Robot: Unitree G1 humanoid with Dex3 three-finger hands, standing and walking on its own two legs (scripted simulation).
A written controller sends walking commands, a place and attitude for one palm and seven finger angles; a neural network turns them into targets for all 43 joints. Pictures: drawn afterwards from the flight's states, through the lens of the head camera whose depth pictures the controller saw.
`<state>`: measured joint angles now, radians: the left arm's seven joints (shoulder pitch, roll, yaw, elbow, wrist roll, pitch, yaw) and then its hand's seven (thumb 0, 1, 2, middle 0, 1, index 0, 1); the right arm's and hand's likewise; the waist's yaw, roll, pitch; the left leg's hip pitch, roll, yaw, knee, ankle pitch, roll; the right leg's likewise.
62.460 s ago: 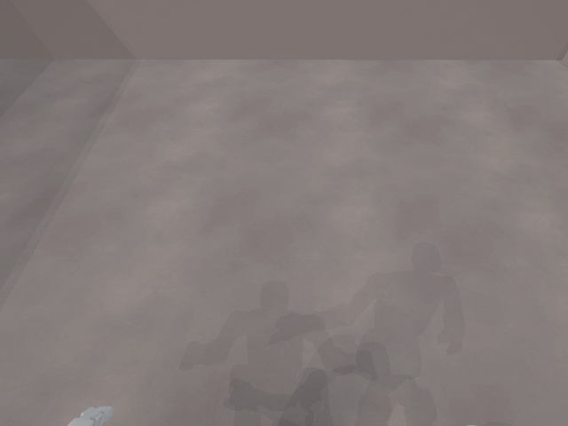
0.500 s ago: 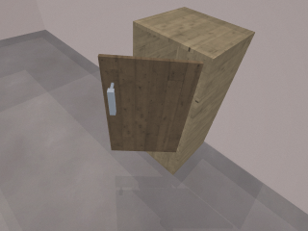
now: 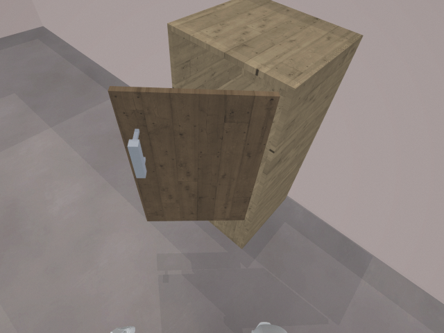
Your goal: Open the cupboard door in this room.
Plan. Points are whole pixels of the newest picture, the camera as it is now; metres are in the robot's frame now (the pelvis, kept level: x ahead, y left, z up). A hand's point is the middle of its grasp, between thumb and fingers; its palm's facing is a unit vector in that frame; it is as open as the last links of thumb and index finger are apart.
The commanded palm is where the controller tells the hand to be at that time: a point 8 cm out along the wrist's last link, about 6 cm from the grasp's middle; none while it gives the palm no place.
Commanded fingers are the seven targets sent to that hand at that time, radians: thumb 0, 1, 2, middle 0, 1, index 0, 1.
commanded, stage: come to a stop and stand still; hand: left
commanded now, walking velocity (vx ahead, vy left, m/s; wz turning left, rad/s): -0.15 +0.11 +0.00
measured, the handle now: (139, 153) +0.54 +0.20 -0.06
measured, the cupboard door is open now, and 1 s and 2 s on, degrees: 44 44 44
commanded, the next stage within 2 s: look again from close up in 1.42 s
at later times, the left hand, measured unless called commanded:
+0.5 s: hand out of the picture +0.01 +0.22 -0.20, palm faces +0.10 -0.97 -0.22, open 7.4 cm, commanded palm none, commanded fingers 0.00 0.90 0.90 -0.20 -0.30 -0.20 -0.30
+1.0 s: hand out of the picture -0.01 +0.16 -0.19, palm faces +0.00 -0.97 -0.23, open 7.3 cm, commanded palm none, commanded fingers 0.00 0.90 0.90 -0.20 -0.30 -0.20 -0.30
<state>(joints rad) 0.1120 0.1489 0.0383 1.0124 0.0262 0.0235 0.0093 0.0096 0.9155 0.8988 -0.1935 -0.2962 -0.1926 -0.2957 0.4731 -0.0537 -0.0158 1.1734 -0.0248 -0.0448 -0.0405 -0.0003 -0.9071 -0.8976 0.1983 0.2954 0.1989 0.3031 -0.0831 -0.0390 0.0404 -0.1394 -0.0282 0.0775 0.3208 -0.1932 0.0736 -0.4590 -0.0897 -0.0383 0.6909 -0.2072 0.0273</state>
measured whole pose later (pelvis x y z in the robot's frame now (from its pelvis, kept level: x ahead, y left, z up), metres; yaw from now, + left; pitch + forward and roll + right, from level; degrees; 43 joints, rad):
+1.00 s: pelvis -0.03 -0.02 -0.02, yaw +2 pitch -1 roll +0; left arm 0.27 0.15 -0.01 1.08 0.02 -0.01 0.04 0.02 0.94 0.90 -0.20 -0.30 -0.20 -0.30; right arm 0.35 -0.16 0.00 1.07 -0.02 -0.01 -0.01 0.00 -0.91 -0.90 0.20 0.29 0.20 0.30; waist -0.05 0.04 0.03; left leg -0.27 0.03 0.03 0.58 -0.30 -0.01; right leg -0.23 0.00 -0.03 0.58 -0.34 -0.02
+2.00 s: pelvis -0.01 -0.03 -0.01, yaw +2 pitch -1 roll +1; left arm 0.24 0.20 0.01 1.10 0.02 -0.02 0.02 0.01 0.91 0.90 -0.20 -0.30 -0.20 -0.30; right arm 0.22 -0.17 0.01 1.13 -0.01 -0.02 -0.03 0.00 -0.91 -0.90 0.20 0.30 0.20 0.30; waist 0.01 -0.01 0.04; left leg -0.17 0.03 0.02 0.43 -0.25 -0.03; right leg -0.15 0.00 -0.04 0.46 -0.31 -0.03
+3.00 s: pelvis -0.07 +0.00 -0.10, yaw +2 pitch +16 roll -3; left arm 0.26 0.29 0.28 0.15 -0.31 -0.38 -0.36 0.01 0.03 0.53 -0.26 -0.86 -0.26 -0.86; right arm 0.28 -0.25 0.00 0.59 0.03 -0.22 -0.07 0.01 -0.90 -0.90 0.20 0.30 0.20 0.30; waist -0.02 0.03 -0.13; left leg -0.97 0.03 -0.01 1.17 -0.48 0.01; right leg -0.89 -0.01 -0.07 1.14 -0.52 0.00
